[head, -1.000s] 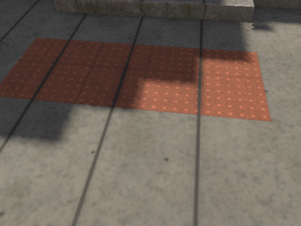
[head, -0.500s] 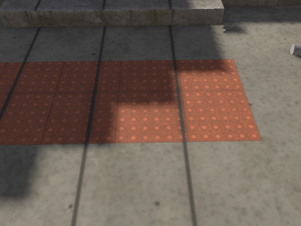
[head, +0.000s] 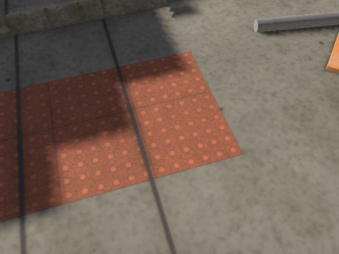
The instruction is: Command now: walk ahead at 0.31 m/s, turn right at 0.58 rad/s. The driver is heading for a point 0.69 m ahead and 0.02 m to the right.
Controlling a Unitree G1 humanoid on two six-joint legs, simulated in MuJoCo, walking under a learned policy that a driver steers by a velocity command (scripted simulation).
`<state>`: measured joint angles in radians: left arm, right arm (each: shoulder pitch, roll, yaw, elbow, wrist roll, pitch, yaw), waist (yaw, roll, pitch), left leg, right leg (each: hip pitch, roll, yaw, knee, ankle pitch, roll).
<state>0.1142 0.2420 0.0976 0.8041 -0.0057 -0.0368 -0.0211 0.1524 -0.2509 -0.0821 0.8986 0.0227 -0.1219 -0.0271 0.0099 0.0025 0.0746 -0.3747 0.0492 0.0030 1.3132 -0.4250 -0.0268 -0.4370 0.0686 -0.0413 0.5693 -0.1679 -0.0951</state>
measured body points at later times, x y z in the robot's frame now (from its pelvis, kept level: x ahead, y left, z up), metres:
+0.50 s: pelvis +0.15 +0.03 +0.01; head +0.19 +0.04 +0.46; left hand +0.38 +0.26 -0.10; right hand +0.25 -0.26 -0.09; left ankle +0.26 +0.12 -0.72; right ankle +0.07 -0.08 -0.64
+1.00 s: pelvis +0.17 +0.00 +0.00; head +0.18 +0.00 +0.45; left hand +0.35 +0.19 -0.11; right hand +0.20 -0.27 -0.12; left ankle +0.26 +0.12 -0.72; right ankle +0.12 -0.10 -0.72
